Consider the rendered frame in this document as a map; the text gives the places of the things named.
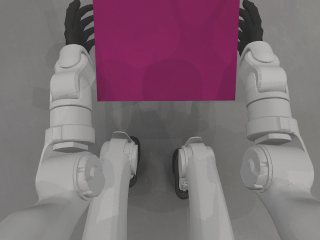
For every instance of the right robot forearm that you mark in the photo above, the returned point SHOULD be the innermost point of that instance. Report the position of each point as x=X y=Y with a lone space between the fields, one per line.
x=267 y=99

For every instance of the left robot upper arm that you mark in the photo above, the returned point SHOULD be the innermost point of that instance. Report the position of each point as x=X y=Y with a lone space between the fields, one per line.
x=65 y=184

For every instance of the robot left foot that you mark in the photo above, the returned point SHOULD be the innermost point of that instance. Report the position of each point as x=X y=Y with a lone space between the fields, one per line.
x=136 y=142

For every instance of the left robot forearm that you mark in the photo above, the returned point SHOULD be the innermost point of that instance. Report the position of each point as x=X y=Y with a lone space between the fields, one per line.
x=70 y=130

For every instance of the robot right shin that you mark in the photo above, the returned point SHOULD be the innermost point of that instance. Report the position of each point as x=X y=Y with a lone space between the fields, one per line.
x=182 y=183

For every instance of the robot right hand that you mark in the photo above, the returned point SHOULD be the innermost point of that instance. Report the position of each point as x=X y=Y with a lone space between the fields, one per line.
x=250 y=25

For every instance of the right robot upper arm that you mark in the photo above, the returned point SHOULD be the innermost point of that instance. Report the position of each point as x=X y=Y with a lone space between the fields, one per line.
x=282 y=177

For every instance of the carton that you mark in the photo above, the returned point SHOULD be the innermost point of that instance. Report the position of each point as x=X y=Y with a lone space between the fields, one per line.
x=166 y=50

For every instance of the robot left hand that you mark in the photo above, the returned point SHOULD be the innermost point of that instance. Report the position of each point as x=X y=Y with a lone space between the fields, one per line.
x=74 y=26

